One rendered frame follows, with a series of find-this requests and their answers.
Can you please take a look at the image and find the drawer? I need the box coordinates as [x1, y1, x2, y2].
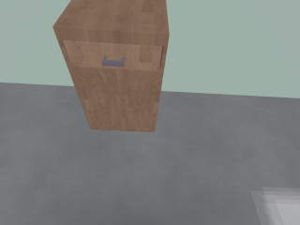
[63, 40, 162, 71]

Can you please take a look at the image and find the handle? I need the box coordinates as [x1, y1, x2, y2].
[101, 55, 125, 68]

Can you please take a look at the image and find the cabinet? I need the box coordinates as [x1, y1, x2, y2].
[52, 0, 170, 132]

